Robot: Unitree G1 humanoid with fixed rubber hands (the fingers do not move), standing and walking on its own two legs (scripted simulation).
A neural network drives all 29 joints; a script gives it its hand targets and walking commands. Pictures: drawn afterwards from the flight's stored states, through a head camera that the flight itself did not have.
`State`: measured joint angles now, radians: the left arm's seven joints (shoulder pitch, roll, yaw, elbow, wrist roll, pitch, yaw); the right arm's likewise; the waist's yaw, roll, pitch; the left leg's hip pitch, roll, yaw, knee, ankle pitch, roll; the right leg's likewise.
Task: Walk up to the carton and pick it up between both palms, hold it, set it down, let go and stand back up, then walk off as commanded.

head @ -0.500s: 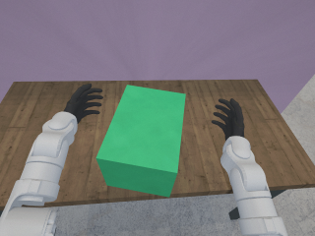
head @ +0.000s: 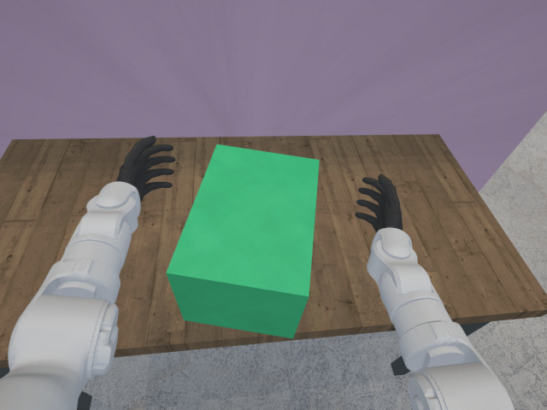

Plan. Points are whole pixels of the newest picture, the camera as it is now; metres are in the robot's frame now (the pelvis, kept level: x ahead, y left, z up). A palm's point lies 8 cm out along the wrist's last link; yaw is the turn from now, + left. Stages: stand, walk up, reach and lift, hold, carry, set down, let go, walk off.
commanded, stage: reach and lift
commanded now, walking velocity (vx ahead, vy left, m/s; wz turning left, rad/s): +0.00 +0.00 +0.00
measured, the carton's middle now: (253, 237) +0.41 +0.02 -0.02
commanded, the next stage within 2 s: none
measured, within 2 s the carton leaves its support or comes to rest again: neither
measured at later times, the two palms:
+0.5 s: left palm (148, 214) +0.41 +0.20 +0.03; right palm (369, 246) +0.36 -0.17 +0.02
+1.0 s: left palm (171, 208) +0.42 +0.16 +0.04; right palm (344, 246) +0.36 -0.13 +0.02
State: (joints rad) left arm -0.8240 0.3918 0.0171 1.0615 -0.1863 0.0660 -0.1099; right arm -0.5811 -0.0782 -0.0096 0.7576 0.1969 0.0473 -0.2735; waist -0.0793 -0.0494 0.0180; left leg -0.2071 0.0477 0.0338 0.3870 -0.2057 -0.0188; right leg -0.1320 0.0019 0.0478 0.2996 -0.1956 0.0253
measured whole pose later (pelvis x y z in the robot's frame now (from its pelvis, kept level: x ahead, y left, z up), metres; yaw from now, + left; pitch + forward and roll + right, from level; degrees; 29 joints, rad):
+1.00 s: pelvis -0.02 +0.01 -0.02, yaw +1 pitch +16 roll -2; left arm -0.96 0.22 0.03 1.38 -0.02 -0.29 -0.02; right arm -0.75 0.05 -0.16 1.22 0.02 -0.39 -0.24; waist -0.09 -0.03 -0.15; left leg -0.62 0.05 0.00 0.54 -0.21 -0.02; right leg -0.53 0.00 0.02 0.44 -0.20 0.04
